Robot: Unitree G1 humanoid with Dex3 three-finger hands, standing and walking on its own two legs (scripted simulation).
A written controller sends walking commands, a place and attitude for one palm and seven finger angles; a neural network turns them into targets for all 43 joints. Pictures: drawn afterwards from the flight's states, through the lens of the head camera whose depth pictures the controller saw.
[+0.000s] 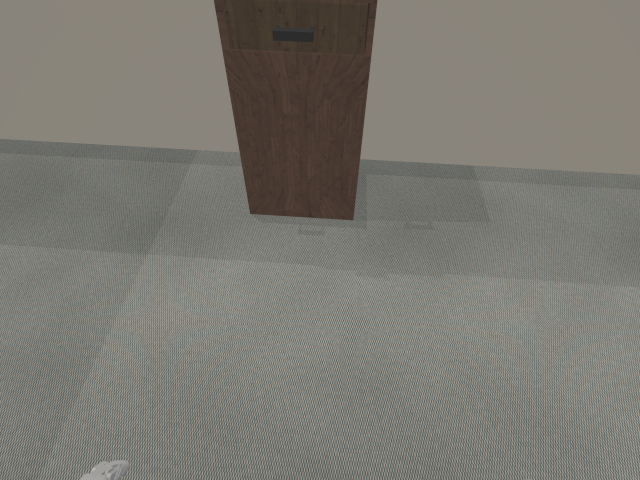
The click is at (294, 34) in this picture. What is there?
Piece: drawer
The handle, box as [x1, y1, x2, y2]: [272, 26, 313, 41]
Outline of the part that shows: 272,30 273,40 312,41 313,39 313,27 310,27 309,29 280,28 279,26 274,27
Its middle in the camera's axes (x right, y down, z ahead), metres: -0.08 -0.61 +1.14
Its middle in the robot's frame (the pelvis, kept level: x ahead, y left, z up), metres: +1.27 +0.15 +0.04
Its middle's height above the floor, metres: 0.81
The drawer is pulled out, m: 0.00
